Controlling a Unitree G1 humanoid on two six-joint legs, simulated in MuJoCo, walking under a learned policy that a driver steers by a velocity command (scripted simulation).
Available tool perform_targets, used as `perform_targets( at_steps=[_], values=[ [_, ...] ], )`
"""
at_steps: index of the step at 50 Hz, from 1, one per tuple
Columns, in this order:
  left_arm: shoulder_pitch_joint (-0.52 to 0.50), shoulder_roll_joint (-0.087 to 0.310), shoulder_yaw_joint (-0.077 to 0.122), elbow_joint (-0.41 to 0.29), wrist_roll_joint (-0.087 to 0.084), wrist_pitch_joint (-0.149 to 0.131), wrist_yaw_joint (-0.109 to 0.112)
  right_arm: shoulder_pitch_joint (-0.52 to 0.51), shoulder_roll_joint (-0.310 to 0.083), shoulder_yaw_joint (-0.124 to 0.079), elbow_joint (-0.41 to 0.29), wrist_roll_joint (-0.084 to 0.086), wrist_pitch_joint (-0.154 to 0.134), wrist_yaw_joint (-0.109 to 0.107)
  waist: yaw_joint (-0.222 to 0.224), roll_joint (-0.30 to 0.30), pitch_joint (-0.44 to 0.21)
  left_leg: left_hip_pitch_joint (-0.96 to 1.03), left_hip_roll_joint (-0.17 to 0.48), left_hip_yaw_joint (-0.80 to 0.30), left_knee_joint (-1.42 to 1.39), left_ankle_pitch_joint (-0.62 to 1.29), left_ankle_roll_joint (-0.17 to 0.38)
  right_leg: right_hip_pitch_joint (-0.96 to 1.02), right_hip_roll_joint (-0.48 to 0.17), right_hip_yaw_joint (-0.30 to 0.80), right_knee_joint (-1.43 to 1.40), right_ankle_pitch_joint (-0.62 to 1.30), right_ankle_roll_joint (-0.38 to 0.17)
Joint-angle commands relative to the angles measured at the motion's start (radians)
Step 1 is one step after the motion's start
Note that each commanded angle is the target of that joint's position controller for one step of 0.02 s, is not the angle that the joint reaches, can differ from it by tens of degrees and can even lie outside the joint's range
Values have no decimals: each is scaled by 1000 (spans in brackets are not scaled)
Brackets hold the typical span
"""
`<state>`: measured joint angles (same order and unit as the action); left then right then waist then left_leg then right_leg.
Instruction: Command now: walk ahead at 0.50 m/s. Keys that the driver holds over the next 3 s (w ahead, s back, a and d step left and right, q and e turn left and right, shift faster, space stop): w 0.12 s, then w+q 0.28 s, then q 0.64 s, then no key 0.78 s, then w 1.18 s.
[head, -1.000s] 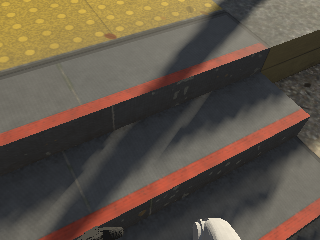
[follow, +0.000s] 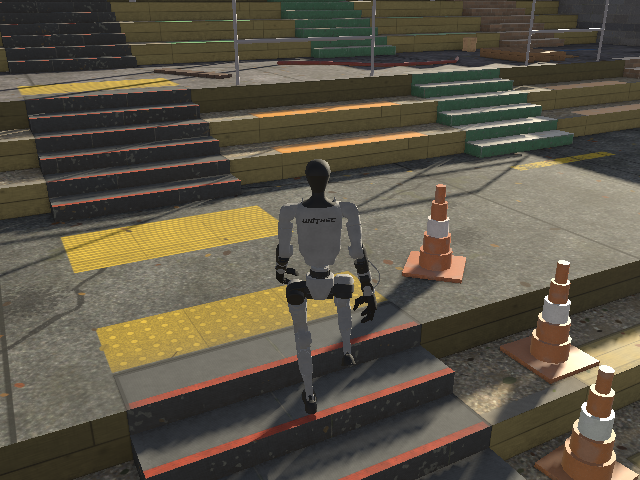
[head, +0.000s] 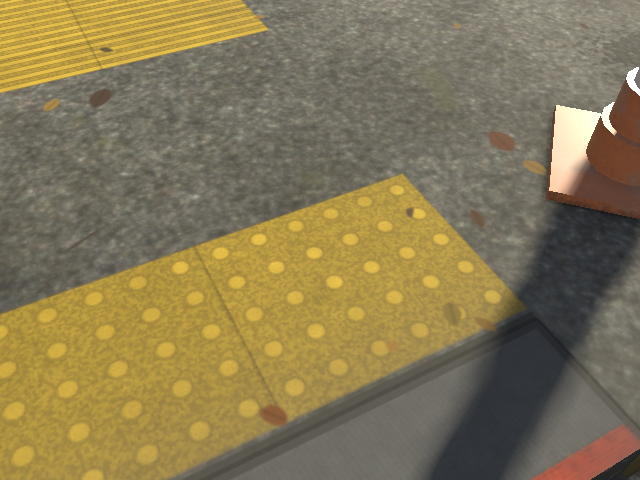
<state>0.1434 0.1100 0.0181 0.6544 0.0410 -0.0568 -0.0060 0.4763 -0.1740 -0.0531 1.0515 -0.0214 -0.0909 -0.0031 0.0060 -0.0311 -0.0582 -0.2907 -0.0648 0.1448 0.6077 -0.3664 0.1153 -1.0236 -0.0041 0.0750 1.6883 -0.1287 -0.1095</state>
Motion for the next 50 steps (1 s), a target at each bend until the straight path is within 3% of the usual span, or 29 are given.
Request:
perform_targets(
  at_steps=[1,3,4,6,8,11,12,14,16,17,18,19,20,21,23,25,27,31,35,39,41,42,43,44,45,46,48,49,50],
  values=[
    [23,-3,-10,-34,0,11,-3,6,-39,11,-74,10,-45,-9,33,120,82,12,218,-281,-337,355,64,-94,-46,-133,-17,39,21],
    [-65,-5,-8,-62,2,7,9,121,-57,3,-63,2,-53,-24,-17,104,84,232,251,-339,-326,406,97,-313,-70,-132,106,-87,18],
    [-254,31,-52,-75,-17,18,-36,358,13,47,79,-135,-16,42,-164,189,-49,503,309,-444,-240,379,139,-626,11,25,313,-133,-69],
    [-252,5,-68,-47,-2,-11,-50,405,47,70,119,-191,19,82,-136,84,100,688,368,-432,-220,292,140,-1005,40,108,460,-175,-172],
    [-398,54,-70,-81,8,-24,-62,330,65,86,117,-168,27,96,-89,12,115,441,275,-312,-341,178,126,-799,-53,-118,161,-117,-206],
    [-685,-58,-124,-202,-24,65,-76,290,95,122,147,-147,33,136,-88,129,116,-246,253,-270,-674,246,136,-24,-96,-167,-67,140,-160],
    [-567,-23,-114,-170,0,74,-93,128,16,109,67,-97,5,142,21,175,107,-310,259,-193,-631,707,142,220,-55,-235,-160,128,-117],
    [-536,76,-82,-125,2,81,-93,256,-128,87,80,-22,-58,127,9,178,1,-11,261,-175,-452,1440,101,371,67,-313,-426,-88,-18],
    [-283,170,-38,-31,0,70,-66,196,-241,36,76,-38,-58,140,98,266,-77,177,325,-191,-208,1793,6,589,105,-246,-663,-147,-48],
    [33,176,-38,53,-3,56,-60,298,-132,49,95,-101,-64,137,135,72,-443,-48,289,-246,168,1475,-49,1163,-91,77,-624,391,-220],
    [322,222,-30,159,12,37,-62,351,-13,70,52,-121,-57,146,156,-186,-616,-374,45,-307,483,320,-57,1469,-351,658,-982,274,-416],
    [502,236,-4,252,36,24,-58,183,-57,31,62,-27,-30,155,245,-156,-464,-416,4,-415,1047,238,-43,1198,-372,822,-1157,22,-367],
    [370,276,10,291,14,-17,-47,105,-27,16,38,-14,-40,146,167,-56,-175,-582,33,-422,1233,305,-35,919,-334,684,-1172,-150,-274],
    [220,240,4,288,1,-37,-33,42,5,20,9,-25,-50,123,109,-37,-163,-580,53,-382,1351,249,-25,798,-350,565,-1168,-16,-282],
    [32,37,-39,314,9,-42,-31,-97,24,35,-68,-38,-39,90,4,110,-179,-604,109,-340,1382,189,11,718,-369,344,-1178,273,-229],
    [-62,-38,-49,315,7,-63,-13,-182,82,46,-122,-46,-2,79,-95,105,-114,-587,170,-312,1198,127,22,619,-328,134,-1261,428,-161],
    [-176,10,-27,276,-8,-84,13,-198,98,47,-154,-38,9,80,-147,7,-46,-499,192,-264,1049,-23,11,529,-264,-81,-1387,421,-117],
    [-172,191,19,231,32,-120,44,-342,-30,25,-201,-21,-21,118,-102,24,-56,-312,195,-150,519,299,-41,559,-127,-344,-1488,423,-19],
    [1,279,59,257,5,-127,25,-447,-74,13,-215,0,-5,124,-40,-41,-11,-355,158,-141,132,367,-90,930,-233,-308,-1466,696,-45],
    [-7,258,76,244,0,-99,11,-423,-145,-20,-191,-18,-24,78,-55,-20,-11,-261,98,-134,-102,422,-49,1096,-269,-311,-1339,645,-26],
    [68,208,69,238,-23,-80,5,-393,-247,-57,-188,-15,-55,36,-31,97,-138,-2,80,-170,-175,902,75,1082,-166,-343,-1142,459,64],
    [220,133,47,215,-13,-73,23,-305,-335,-76,-205,-20,-46,12,24,276,-377,402,270,-418,-111,1226,310,863,-64,-352,-918,-23,190],
    [176,156,41,179,2,-68,29,-178,-351,-81,-183,-12,-37,2,-18,290,-464,625,409,-699,-180,1249,441,621,41,-257,-726,-589,255],
    [45,174,36,139,-27,-58,13,-168,-342,-94,-163,-16,-47,-7,-75,229,-373,655,414,-720,-227,938,344,406,27,-91,-591,-631,217],
    [-58,230,53,130,-6,-40,16,-222,-301,-104,-160,0,-49,-16,-94,159,-232,479,326,-617,-248,730,218,362,-22,-39,-480,-585,197],
    [-9,260,72,140,21,-34,28,-313,-254,-89,-181,19,-40,-20,-34,127,-195,306,279,-561,-295,568,174,436,-54,-13,-484,-531,178],
    [-31,196,58,128,34,-50,41,-401,-220,-78,-216,32,-24,-13,20,89,-83,22,245,-528,-374,473,190,543,-64,-9,-581,-445,158],
    [-158,231,83,96,-86,-23,67,-458,-215,-73,-268,53,34,-16,0,50,-9,27,218,-539,-308,494,149,422,-16,-33,-593,-363,165],
    [-117,219,76,93,-81,-11,77,-419,-228,-75,-289,38,60,-23,2,43,-76,29,232,-543,-296,499,155,434,-14,-18,-602,-343,159]
  ],
)
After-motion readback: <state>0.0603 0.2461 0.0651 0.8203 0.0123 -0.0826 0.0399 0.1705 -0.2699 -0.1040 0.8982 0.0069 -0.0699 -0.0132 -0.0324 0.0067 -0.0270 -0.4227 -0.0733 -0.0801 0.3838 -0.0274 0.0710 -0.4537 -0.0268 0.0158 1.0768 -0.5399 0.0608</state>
